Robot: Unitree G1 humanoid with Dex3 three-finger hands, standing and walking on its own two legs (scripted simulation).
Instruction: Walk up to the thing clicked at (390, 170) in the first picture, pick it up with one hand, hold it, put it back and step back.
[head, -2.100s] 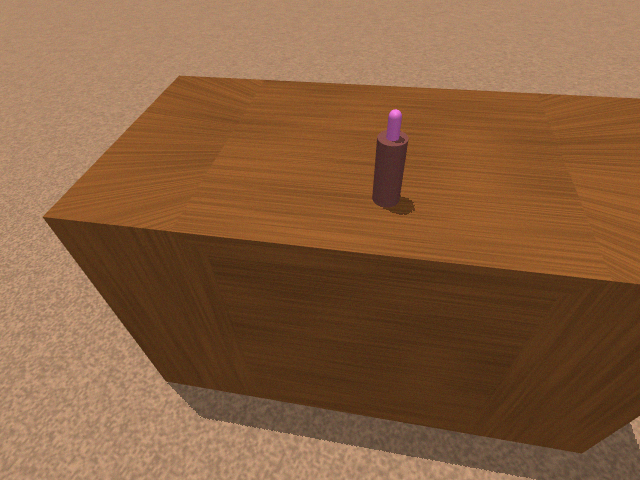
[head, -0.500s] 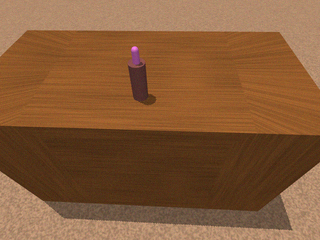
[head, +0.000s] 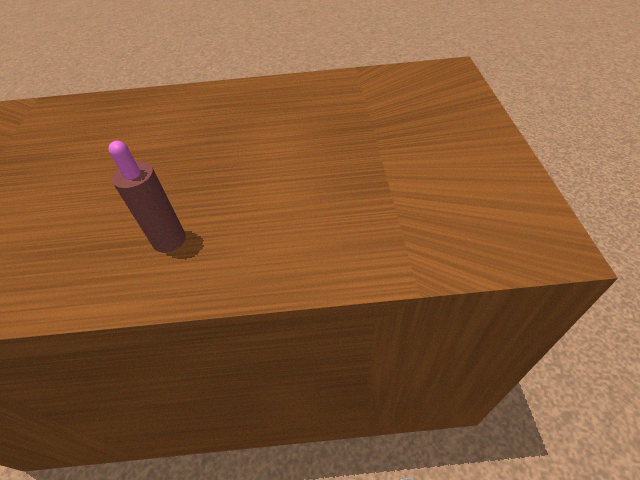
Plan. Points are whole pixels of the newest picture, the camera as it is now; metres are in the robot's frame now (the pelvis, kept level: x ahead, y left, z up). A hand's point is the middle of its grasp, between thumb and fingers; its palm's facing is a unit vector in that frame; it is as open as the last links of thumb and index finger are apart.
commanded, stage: walk up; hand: left
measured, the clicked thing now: (145, 197) +0.49 +0.25 +0.10
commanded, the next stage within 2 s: stand in 1.46 s
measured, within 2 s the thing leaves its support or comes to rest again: neither
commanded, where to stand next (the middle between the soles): +0.04 +0.03 m, yaw +2 degrees
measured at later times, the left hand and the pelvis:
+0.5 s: hand out of the picture +0.09 +0.28 -0.14, palm faces -0.02 -0.92 -0.40, open 7.4 cm; pelvis -0.01 +0.02 +0.01, yaw +1 degrees
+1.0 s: hand out of the picture +0.07 +0.28 -0.12, palm faces +0.00 -0.93 -0.37, open 7.4 cm; pelvis +0.00 +0.02 +0.03, yaw +1 degrees
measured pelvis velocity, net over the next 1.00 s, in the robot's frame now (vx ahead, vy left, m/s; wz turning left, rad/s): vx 0.00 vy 0.02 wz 0.01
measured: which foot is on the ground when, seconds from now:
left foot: up 0.00-0.14, down 0.16-1.00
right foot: down 0.00-1.00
